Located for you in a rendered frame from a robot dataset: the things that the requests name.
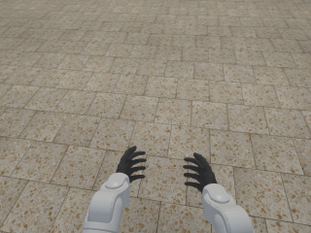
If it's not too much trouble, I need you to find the left robot hand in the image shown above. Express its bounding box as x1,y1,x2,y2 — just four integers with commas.
116,146,147,183

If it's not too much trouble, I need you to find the robot left forearm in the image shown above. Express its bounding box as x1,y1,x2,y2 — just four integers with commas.
82,172,130,233

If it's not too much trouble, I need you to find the right robot hand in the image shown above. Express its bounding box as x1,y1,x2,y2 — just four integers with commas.
183,152,217,194

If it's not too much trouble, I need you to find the robot right forearm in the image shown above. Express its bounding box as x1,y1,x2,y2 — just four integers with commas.
202,183,255,233

